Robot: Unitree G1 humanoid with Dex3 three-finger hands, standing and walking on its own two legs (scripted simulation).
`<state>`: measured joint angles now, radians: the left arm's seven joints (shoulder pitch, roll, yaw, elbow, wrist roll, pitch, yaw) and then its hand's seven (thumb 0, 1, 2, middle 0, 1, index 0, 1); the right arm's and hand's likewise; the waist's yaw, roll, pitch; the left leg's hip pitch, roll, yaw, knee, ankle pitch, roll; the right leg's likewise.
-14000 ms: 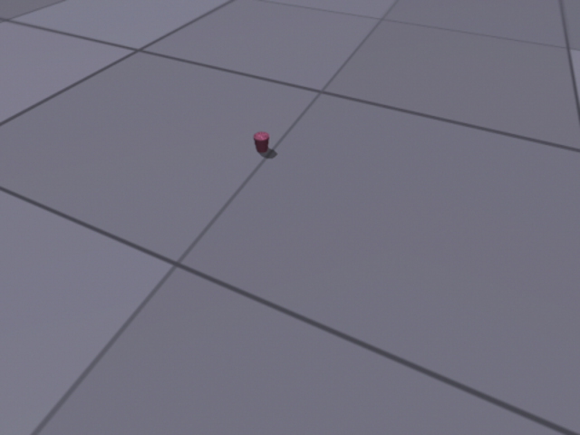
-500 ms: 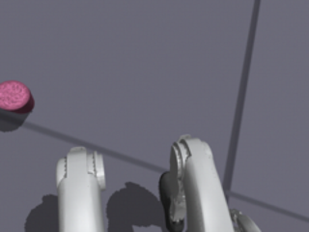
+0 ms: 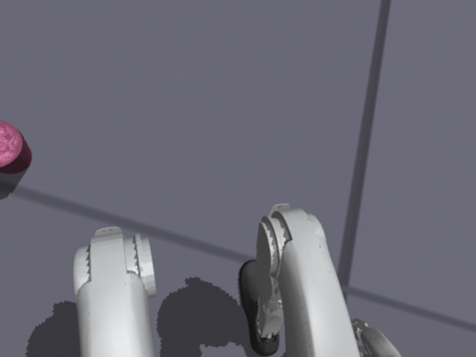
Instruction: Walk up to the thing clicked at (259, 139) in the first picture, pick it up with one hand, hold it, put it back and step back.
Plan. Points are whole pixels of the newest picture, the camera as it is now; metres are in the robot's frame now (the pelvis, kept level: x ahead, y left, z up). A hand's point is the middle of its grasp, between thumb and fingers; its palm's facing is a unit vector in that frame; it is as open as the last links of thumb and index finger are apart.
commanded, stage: approach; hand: left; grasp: from above
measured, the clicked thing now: (3, 151) +0.47 +0.37 -0.27
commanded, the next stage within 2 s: rest palm in 0.60 s
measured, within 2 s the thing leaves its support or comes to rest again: neither
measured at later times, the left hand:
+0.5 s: hand out of the picture +0.48 +0.35 -0.13, palm faces -0.51 -0.10 -0.86, open 13.9 cm
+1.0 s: hand out of the picture +0.46 +0.38 -0.19, palm faces -0.42 -0.12 -0.90, open 13.0 cm
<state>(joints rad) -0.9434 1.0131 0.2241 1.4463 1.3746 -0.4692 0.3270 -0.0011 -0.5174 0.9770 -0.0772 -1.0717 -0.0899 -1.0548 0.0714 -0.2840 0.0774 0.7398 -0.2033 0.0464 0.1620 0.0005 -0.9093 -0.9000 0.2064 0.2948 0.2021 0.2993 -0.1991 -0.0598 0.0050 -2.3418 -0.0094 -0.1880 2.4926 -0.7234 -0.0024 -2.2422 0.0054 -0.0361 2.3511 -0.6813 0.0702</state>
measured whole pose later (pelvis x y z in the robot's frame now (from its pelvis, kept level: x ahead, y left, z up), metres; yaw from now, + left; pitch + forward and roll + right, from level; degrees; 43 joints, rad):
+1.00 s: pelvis -0.01 +0.01 -0.01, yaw -2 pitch +31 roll -14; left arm -1.12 1.08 0.16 1.64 1.44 -0.37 0.44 0.00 -0.42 1.07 -0.13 -1.15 -0.14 -1.13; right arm 0.07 -0.28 0.17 0.67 -0.21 -0.01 0.16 0.00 -0.91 -0.90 0.21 0.29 0.20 0.30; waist -0.31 -0.10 0.05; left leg -2.37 -0.01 -0.21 2.52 -0.70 0.01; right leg -2.25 0.02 -0.06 2.34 -0.65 0.05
